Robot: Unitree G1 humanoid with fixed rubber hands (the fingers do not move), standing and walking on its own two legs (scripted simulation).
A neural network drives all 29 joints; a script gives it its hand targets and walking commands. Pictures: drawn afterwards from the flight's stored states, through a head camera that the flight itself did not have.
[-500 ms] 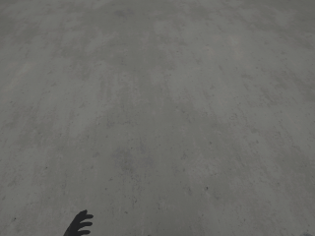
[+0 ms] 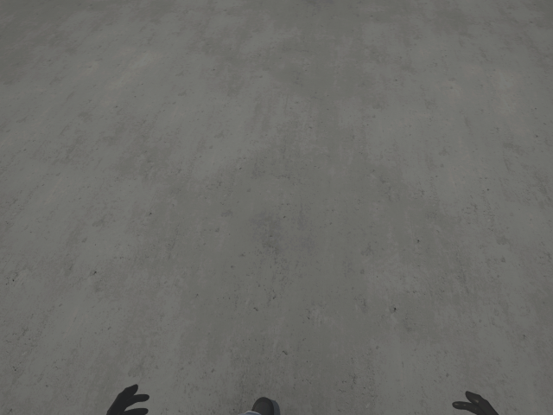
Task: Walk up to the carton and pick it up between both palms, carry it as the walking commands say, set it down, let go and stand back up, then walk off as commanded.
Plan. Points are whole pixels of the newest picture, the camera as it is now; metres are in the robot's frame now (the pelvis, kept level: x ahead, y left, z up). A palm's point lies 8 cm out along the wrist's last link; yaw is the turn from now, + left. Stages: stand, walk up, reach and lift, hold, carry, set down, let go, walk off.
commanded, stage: walk off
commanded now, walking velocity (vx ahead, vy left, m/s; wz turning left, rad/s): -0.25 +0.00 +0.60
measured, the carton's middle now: out of the picture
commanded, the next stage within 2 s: stand in 0.04 s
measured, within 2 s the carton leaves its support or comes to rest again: neither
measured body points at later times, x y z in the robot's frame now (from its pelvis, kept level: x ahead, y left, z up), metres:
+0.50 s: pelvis -0.12 -0.01 +0.00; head -0.09 +0.00 +0.45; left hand -0.11 +0.27 -0.13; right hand +0.02 -0.26 -0.13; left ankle -0.19 +0.10 -0.74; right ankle -0.06 -0.12 -0.74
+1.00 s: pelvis -0.14 -0.02 +0.00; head -0.13 -0.02 +0.45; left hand -0.17 +0.22 -0.15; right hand -0.09 -0.26 -0.15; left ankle -0.19 +0.10 -0.74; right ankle -0.10 -0.14 -0.74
